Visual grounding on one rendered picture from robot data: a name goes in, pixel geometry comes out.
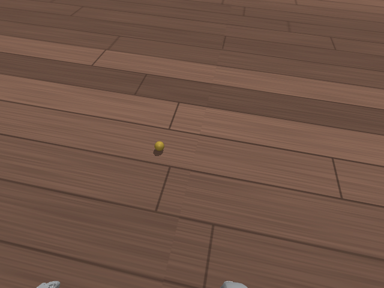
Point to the ball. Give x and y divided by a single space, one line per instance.
159 146

